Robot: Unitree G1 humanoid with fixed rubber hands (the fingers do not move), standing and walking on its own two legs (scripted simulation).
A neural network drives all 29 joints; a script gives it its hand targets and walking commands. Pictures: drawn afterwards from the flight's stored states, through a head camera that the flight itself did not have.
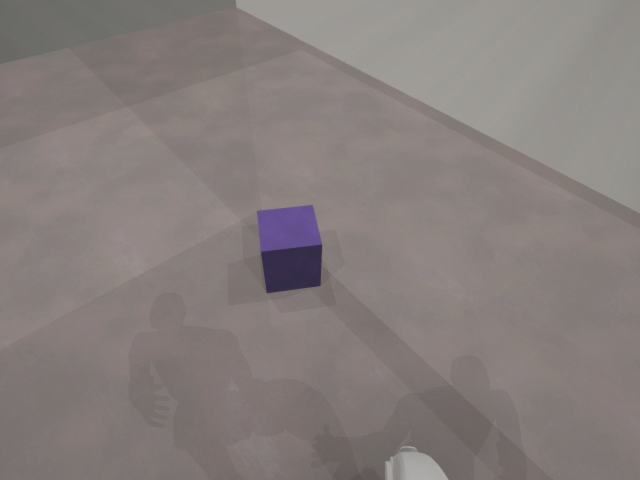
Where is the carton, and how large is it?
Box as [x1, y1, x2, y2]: [257, 205, 321, 292]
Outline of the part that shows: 312,205 257,211 260,247 267,292 316,286 320,284 321,241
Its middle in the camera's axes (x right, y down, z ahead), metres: -0.12 +0.05 +1.47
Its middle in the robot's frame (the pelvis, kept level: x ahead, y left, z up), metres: +1.02 +0.05 -0.66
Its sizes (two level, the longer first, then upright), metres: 0.210 0.200 0.250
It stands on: the floor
